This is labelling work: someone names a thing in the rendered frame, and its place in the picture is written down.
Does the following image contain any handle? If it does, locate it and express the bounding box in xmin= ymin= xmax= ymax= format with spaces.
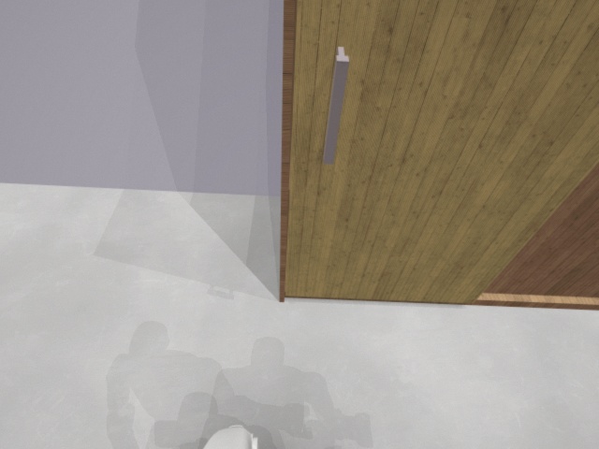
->
xmin=323 ymin=47 xmax=349 ymax=165

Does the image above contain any left robot thigh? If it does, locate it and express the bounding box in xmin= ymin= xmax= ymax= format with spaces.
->
xmin=203 ymin=427 xmax=258 ymax=449

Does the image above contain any wardrobe door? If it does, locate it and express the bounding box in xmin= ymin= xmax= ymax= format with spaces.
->
xmin=483 ymin=162 xmax=599 ymax=297
xmin=285 ymin=0 xmax=599 ymax=304

